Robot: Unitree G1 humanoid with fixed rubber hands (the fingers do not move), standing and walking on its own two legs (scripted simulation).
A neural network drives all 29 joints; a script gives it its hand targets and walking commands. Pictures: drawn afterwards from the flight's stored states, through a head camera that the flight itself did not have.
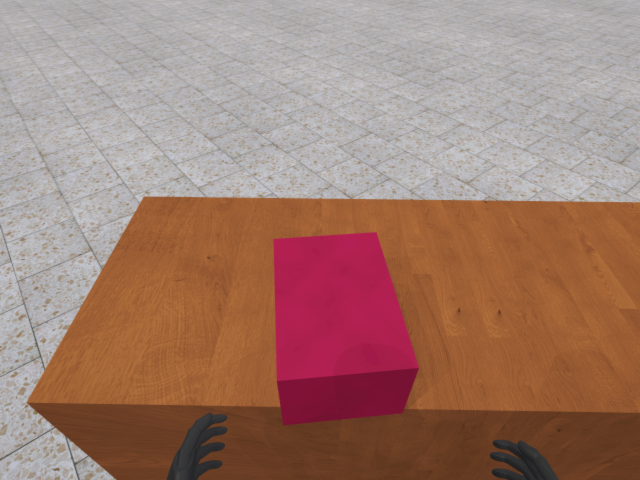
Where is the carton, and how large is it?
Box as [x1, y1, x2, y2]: [274, 232, 418, 424]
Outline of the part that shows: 376,232 274,239 277,385 283,424 399,413 403,410 418,366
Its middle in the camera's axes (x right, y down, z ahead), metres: +0.03 +0.14 +0.66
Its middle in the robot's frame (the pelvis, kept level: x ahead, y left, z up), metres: +0.42 +0.02 -0.07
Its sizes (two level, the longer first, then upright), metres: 0.273 0.190 0.144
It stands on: a pedestal, 0.63 m high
